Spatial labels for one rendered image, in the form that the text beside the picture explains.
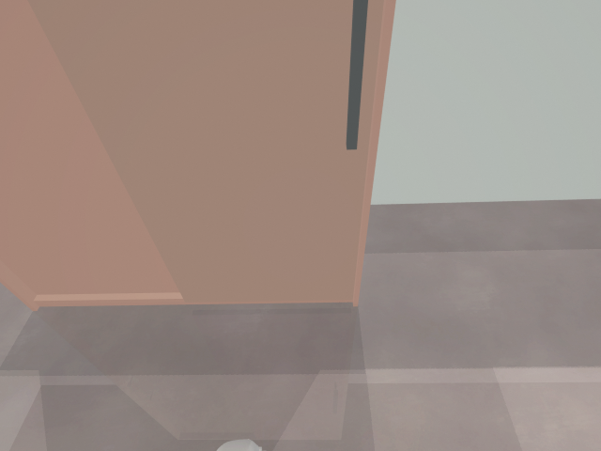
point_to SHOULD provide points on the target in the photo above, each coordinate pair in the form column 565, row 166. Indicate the wardrobe door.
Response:
column 67, row 222
column 226, row 121

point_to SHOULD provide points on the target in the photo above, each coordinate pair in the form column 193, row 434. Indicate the handle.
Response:
column 359, row 18

